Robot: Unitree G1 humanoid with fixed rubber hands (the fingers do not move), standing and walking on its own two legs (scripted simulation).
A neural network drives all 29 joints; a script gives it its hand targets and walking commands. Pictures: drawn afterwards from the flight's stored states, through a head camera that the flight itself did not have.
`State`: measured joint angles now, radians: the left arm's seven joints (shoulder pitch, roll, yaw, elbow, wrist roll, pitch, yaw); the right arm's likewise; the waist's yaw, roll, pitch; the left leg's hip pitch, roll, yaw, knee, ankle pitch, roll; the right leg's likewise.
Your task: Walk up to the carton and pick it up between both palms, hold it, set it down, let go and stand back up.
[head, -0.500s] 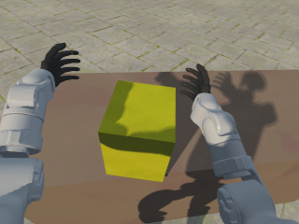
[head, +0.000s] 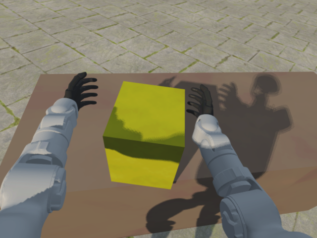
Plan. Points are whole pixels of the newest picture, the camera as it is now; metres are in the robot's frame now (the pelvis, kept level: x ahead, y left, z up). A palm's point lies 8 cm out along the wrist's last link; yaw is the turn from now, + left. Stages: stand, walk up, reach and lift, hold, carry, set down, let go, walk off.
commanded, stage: reach and lift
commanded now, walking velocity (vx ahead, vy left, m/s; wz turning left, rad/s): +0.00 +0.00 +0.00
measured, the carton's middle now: (147, 136) +0.42 -0.02 +0.00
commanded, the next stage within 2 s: none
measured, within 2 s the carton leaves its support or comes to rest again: neither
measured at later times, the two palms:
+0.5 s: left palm (82, 111) +0.46 +0.16 +0.08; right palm (194, 128) +0.39 -0.14 +0.07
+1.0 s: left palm (87, 114) +0.44 +0.15 +0.09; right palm (189, 132) +0.37 -0.12 +0.07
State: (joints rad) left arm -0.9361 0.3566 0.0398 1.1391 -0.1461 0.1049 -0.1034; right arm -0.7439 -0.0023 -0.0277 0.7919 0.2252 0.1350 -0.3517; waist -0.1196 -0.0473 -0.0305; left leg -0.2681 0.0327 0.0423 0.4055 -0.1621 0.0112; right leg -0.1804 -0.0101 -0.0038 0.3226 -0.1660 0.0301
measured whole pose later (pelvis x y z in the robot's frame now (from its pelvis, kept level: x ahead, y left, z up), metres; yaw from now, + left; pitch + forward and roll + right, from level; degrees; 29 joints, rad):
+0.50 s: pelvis +0.00 +0.02 -0.01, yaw +0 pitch +11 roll -3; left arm -0.98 0.27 0.05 1.31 -0.08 -0.13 -0.06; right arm -0.79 0.02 -0.11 1.12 0.16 -0.19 -0.32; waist -0.12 -0.03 -0.14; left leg -0.54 0.04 0.03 0.56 -0.21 0.03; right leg -0.42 -0.01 -0.01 0.42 -0.19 0.05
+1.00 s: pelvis +0.01 +0.01 +0.00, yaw +0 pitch +4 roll -2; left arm -0.90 0.06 0.48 1.11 0.42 -0.10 -0.12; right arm -0.66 0.23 -0.58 0.93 -0.36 -0.30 -0.23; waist -0.06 -0.07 -0.01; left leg -0.31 0.02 0.04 0.42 -0.17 0.02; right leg -0.20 -0.02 -0.02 0.28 -0.15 0.05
